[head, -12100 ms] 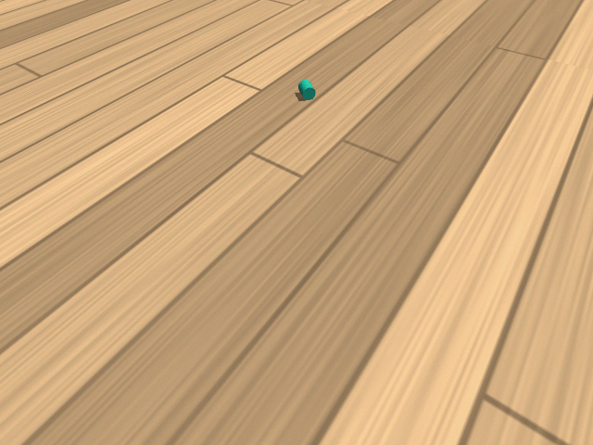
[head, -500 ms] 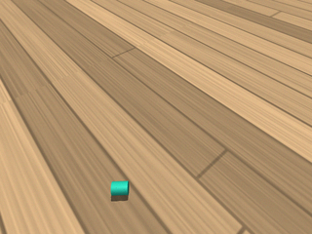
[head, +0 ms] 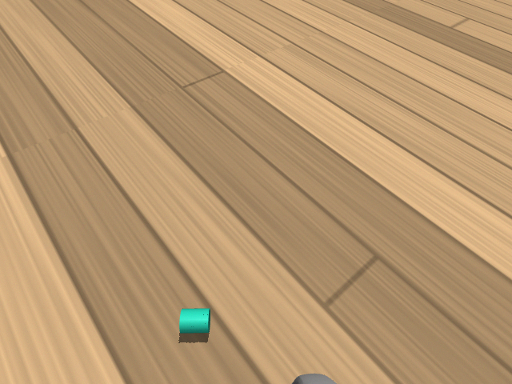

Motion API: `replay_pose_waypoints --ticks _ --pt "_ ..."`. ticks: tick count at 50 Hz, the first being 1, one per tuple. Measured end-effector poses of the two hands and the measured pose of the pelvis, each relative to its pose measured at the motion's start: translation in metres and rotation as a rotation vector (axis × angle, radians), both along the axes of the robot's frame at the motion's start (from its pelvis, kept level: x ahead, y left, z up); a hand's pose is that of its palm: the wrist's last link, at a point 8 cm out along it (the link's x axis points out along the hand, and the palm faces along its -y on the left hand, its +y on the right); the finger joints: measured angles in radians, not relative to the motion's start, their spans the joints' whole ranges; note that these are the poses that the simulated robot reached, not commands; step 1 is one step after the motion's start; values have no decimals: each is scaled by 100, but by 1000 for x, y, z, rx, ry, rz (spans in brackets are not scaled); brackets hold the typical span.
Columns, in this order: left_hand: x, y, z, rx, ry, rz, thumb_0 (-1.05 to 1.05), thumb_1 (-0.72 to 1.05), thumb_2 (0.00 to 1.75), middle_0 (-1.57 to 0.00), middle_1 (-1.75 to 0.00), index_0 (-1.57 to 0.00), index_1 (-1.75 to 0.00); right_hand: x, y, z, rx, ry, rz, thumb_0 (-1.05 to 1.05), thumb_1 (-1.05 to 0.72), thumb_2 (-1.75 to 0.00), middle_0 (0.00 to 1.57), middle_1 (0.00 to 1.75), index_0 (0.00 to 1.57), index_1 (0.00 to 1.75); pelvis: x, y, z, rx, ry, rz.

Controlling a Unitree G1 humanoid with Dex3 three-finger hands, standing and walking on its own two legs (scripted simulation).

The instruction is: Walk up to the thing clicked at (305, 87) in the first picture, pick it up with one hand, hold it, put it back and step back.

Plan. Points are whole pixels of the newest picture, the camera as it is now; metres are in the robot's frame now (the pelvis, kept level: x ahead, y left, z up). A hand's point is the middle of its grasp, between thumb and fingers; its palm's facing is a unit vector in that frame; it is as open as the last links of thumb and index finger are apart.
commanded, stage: walk up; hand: left
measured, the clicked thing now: (195, 320) +0.43 +0.20 -0.73
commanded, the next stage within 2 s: stand in 1.62 s
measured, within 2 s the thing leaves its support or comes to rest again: neither
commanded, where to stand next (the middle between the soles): +0.05 -0.04 m, yaw +0 degrees
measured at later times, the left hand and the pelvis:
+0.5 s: hand out of the picture +0.12 +0.21 -0.15, palm faces -0.01 -0.91 -0.42, open 7.3 cm; pelvis -0.02 -0.05 -0.02, yaw +2 degrees
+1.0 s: hand out of the picture -0.04 +0.21 -0.15, palm faces +0.05 -0.91 -0.41, open 7.4 cm; pelvis -0.03 -0.06 -0.01, yaw +2 degrees
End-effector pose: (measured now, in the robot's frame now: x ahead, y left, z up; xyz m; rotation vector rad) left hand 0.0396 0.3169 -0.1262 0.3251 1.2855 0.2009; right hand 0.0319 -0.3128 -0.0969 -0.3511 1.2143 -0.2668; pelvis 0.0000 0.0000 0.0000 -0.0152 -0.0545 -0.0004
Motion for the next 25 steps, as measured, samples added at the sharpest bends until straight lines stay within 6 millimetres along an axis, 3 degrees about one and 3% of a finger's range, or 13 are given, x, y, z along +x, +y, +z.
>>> replay_pose_waypoints --ticks 5,9,13,16,20,25 --pt "34 -10 -3 -1 -39 -5 1 91 90 -20 -30 -20 -30 16 -5 -5 -9 20 0 0 -90 -89 21 30 21 30 10 -8 -3 15 -15 -6" --pt "56 -26 -4 12 -56 -18 1 91 90 -20 -30 -20 -30 40 -13 -20 15 0 -7 0 -90 -89 21 30 21 30 13 -18 -10 27 -12 -15" --pt "70 -43 -4 47 -67 -36 0 91 90 -20 -30 -20 -30 67 -27 -44 55 -38 -11 0 -90 -89 21 30 21 30 16 -33 -24 30 -3 -19" --pt "76 -55 3 57 -90 -57 1 91 90 -20 -30 -21 -30 80 -30 -53 73 -46 6 0 -91 -89 21 30 21 30 8 -40 -23 36 4 -5" --pt "78 -64 15 71 -134 -67 1 91 90 -20 -30 -21 -30 78 -32 -54 86 -30 43 0 -91 -89 21 30 21 30 -6 -45 -18 64 33 1" --pt "73 -67 19 74 -203 -55 1 91 90 -20 -30 -21 -30 48 -39 -54 60 21 80 0 -91 -89 21 30 21 30 -20 -47 -20 46 50 31"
